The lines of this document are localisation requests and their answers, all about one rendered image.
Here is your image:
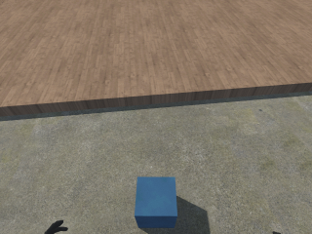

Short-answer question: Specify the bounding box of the left robot hand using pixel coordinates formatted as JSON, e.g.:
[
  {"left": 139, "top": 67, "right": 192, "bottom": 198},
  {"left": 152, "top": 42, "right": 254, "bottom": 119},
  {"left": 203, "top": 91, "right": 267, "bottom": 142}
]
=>
[{"left": 44, "top": 220, "right": 68, "bottom": 234}]

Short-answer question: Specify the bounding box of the carton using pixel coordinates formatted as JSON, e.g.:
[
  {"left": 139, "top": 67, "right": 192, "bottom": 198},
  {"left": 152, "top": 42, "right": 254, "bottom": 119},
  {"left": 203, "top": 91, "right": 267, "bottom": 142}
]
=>
[{"left": 135, "top": 176, "right": 177, "bottom": 228}]

